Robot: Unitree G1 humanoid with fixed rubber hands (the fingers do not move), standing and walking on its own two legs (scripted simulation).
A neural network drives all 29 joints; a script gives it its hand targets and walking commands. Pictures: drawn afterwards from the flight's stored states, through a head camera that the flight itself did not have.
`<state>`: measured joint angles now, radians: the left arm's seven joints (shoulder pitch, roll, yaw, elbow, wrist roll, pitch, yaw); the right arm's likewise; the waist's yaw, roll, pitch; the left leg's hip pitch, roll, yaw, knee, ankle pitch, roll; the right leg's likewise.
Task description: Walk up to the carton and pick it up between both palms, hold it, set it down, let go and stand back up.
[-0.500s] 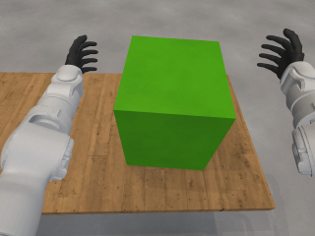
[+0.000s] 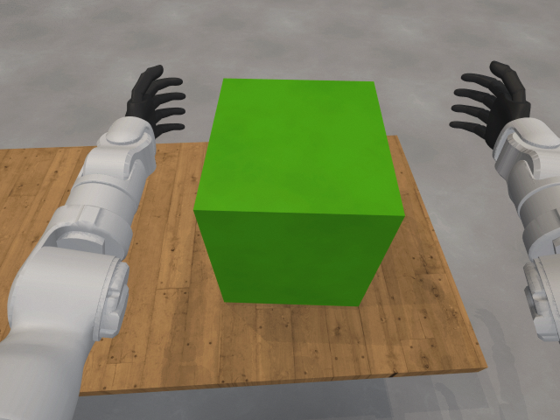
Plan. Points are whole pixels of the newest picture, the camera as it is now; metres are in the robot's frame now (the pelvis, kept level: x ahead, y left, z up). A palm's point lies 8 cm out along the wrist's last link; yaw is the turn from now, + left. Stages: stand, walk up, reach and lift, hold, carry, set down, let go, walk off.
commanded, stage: set down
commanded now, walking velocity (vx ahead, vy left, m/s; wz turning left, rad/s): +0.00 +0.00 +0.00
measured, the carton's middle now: (294, 198) +0.49 +0.01 +0.00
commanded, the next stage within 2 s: none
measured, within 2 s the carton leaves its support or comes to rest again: neither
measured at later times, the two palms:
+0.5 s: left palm (145, 185) +0.41 +0.22 +0.11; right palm (494, 193) +0.41 -0.25 +0.12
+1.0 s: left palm (140, 257) +0.34 +0.22 +0.04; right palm (484, 267) +0.34 -0.25 +0.05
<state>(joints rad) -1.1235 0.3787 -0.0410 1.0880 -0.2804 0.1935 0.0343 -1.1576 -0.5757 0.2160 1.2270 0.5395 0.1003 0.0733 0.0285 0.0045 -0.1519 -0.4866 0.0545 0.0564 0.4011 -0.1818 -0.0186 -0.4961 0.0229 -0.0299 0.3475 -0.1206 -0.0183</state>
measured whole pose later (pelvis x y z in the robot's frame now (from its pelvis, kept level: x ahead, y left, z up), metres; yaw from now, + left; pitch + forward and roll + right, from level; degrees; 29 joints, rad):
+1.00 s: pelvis +0.01 +0.00 +0.00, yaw +1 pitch +4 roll +0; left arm -0.34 0.23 0.05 0.65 -0.16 -0.04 0.02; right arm -0.38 -0.41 0.08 0.84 0.38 -0.20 0.10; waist 0.00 0.00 -0.07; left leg -0.25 0.04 0.02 0.39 -0.22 -0.02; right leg -0.27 0.02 -0.02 0.37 -0.18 -0.02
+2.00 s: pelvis +0.02 +0.00 +0.00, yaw +1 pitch +0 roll +0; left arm 0.09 0.22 0.00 0.65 -0.15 -0.25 0.00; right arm 0.06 -0.27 0.04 0.84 0.27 -0.44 0.05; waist 0.01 -0.01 0.02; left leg -0.14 0.03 0.01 0.42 -0.28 -0.02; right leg -0.16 0.03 -0.01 0.40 -0.23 -0.02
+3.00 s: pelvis +0.01 +0.01 +0.01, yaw -1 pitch -4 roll +0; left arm 0.12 0.20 0.03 0.50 0.01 0.13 0.00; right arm 0.14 -0.19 -0.04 0.68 -0.03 -0.17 0.03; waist 0.01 0.00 0.08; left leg -0.05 0.03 0.05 0.36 -0.24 -0.01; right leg -0.08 0.02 0.02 0.34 -0.19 -0.01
